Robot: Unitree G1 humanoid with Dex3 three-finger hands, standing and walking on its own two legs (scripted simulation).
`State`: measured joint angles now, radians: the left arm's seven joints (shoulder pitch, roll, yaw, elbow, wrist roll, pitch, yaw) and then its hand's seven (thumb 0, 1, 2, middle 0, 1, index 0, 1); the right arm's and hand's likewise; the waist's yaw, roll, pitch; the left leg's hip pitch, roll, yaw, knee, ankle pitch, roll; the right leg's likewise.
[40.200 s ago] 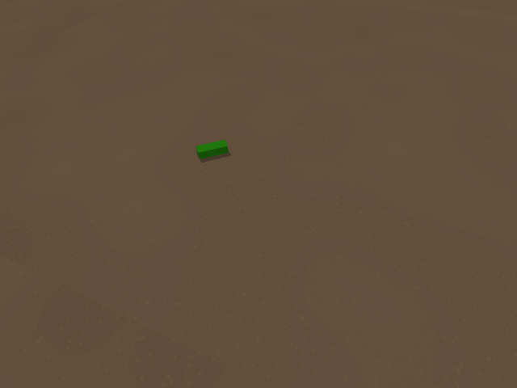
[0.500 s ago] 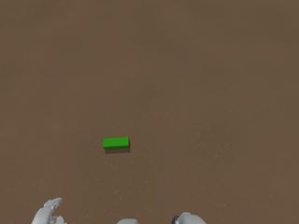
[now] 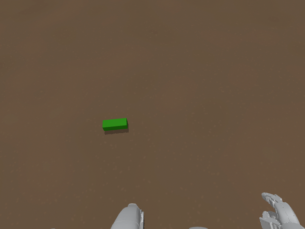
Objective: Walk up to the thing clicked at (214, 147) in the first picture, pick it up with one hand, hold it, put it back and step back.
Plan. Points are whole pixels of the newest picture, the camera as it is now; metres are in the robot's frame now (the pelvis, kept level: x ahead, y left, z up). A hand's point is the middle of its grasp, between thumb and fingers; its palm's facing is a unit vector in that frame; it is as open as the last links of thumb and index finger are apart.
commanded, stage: step back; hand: left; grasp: from above
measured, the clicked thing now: (115, 124) +0.81 +0.34 -0.72
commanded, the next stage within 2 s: stand in 1.56 s
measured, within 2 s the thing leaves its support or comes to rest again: neither
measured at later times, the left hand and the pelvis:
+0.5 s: hand out of the picture -0.06 +0.25 -0.13, palm faces +0.05 -0.94 -0.35, open 7.3 cm; pelvis -0.17 -0.02 +0.02, yaw +3 degrees
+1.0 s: hand out of the picture -0.20 +0.26 -0.14, palm faces +0.06 -0.92 -0.39, open 7.4 cm; pelvis -0.23 -0.02 +0.01, yaw +3 degrees
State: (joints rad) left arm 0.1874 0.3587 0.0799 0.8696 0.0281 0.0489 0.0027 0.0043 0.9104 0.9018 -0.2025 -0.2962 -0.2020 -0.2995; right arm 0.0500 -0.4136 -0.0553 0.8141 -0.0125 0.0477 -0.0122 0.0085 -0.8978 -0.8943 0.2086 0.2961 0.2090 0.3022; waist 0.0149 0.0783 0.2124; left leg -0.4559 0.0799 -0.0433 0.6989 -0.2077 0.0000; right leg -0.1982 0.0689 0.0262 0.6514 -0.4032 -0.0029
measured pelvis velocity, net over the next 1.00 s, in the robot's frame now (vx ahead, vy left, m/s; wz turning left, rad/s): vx -0.23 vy -0.02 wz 0.05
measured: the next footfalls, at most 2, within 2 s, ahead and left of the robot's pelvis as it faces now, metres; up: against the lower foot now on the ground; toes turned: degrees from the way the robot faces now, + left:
left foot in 0.30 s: -0.09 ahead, +0.10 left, +0.00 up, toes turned +2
right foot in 0.62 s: -0.21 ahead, -0.16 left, +0.00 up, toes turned +3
